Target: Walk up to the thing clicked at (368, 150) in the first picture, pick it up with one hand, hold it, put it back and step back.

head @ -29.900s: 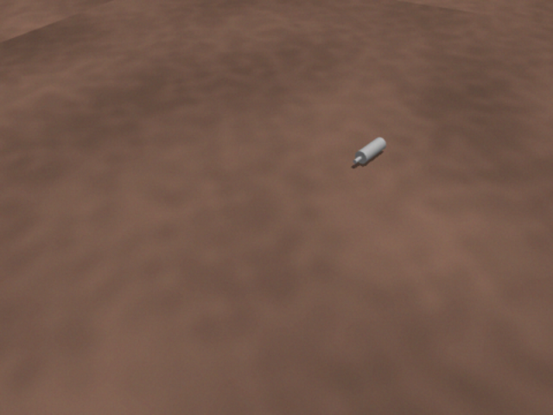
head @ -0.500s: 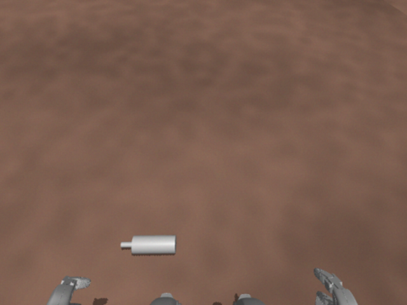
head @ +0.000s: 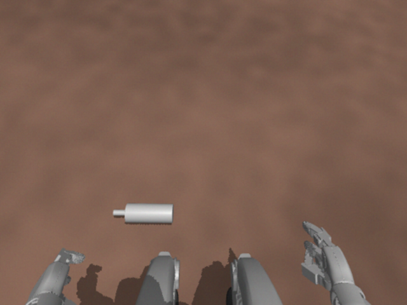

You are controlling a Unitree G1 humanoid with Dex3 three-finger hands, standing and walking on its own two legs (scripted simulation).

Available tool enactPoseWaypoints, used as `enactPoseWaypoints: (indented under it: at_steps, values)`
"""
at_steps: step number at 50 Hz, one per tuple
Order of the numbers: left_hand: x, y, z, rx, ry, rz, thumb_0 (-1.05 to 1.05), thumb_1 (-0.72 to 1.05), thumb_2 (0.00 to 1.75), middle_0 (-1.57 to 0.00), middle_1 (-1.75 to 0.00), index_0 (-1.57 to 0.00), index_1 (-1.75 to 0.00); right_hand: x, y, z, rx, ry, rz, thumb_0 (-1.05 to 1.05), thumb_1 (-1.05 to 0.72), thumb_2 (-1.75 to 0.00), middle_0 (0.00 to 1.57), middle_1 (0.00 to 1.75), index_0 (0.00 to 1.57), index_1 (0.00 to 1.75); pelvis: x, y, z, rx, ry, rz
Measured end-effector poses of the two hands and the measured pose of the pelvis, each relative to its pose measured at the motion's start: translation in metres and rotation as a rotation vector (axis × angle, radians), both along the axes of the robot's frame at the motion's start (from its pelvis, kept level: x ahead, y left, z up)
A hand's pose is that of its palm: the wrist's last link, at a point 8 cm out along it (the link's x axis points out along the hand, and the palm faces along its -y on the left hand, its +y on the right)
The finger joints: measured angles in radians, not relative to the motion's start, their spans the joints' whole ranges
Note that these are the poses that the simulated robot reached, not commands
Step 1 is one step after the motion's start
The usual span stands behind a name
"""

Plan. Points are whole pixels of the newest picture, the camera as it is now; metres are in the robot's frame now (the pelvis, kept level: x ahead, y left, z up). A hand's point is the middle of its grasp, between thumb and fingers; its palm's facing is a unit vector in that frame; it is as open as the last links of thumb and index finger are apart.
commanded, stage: rise first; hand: left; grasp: from above
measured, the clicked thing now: (143, 212) +0.43 +0.23 -0.59
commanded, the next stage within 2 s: approach in 1.80 s
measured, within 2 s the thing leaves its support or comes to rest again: neither
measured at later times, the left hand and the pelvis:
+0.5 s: hand (110, 239) +0.29 +0.27 -0.34, palm faces -0.46 -0.31 -0.83, open 14.0 cm; pelvis -0.07 -0.01 -0.20, yaw -2 degrees
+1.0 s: hand (120, 226) +0.34 +0.27 -0.42, palm faces -0.46 -0.08 -0.89, open 14.3 cm; pelvis -0.07 +0.00 -0.26, yaw -5 degrees
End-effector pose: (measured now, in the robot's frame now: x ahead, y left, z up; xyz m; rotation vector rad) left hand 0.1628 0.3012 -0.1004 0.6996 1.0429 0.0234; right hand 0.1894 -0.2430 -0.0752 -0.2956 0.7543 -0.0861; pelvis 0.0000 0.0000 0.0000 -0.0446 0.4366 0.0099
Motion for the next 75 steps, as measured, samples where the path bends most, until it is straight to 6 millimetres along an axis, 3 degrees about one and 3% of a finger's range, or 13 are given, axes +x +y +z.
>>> enactPoseWaypoints:
  at_steps: [6,11,18,24,31,38,52,75]
  values:
    - [0.036,-0.003,-0.052,0.085,-0.076,-0.201,0.00,-0.55,0.97,-0.09,-1.06,-0.09,-1.06,-0.010,-0.013,-0.062,-0.017,0.038,0.009,0.01,-0.92,-0.90,0.21,0.30,0.20,0.30,-0.016,-0.003,-0.054,0.002,0.081,-0.005]
    - [0.069,-0.005,-0.096,0.187,-0.143,-0.328,0.00,-0.56,0.98,-0.10,-1.05,-0.09,-1.06,-0.030,-0.026,-0.123,-0.019,0.112,-0.005,0.01,-0.93,-0.91,0.21,0.30,0.20,0.30,-0.031,-0.007,-0.101,0.003,0.132,-0.011]
    - [0.106,-0.012,-0.147,0.288,-0.190,-0.452,0.00,-0.57,0.99,-0.12,-1.04,-0.11,-1.05,-0.080,-0.038,-0.201,-0.009,0.254,-0.034,0.01,-0.95,-0.91,0.20,0.30,0.20,0.30,-0.054,-0.013,-0.158,0.001,0.157,-0.023]
    - [0.132,-0.015,-0.177,0.343,-0.226,-0.546,0.00,-0.54,0.99,-0.13,-1.02,-0.12,-1.03,-0.131,-0.042,-0.241,-0.013,0.366,-0.077,0.01,-0.94,-0.91,0.20,0.30,0.20,0.30,-0.069,-0.014,-0.194,-0.008,0.149,-0.033]
    - [0.149,-0.016,-0.206,0.375,-0.229,-0.649,0.00,-0.52,1.02,-0.10,-1.01,-0.09,-1.02,-0.177,-0.044,-0.258,-0.036,0.456,-0.133,0.01,-0.90,-0.90,0.20,0.30,0.20,0.30,-0.077,-0.010,-0.220,-0.028,0.138,-0.040]
    - [0.162,-0.022,-0.235,0.400,-0.255,-0.743,0.00,-0.53,1.04,-0.08,-0.99,-0.07,-1.01,-0.198,-0.044,-0.267,-0.064,0.537,-0.148,0.00,-0.89,-0.90,0.20,0.30,0.20,0.30,-0.077,-0.005,-0.238,-0.046,0.144,-0.042]
    - [0.190,-0.027,-0.269,0.490,-0.282,-0.811,0.00,-0.54,1.04,-0.09,-0.95,-0.07,-0.97,-0.192,-0.037,-0.294,-0.071,0.567,-0.121,0.00,-0.90,-0.90,0.20,0.30,0.20,0.30,-0.074,-0.001,-0.266,-0.061,0.153,-0.045]
    - [0.211,-0.035,-0.299,0.512,-0.310,-0.874,0.00,-0.49,0.98,-0.12,-0.94,-0.11,-0.95,-0.197,-0.044,-0.316,-0.081,0.651,-0.120,0.00,-0.91,-0.90,0.20,0.30,0.20,0.30,-0.063,-0.006,-0.287,-0.054,0.165,-0.061]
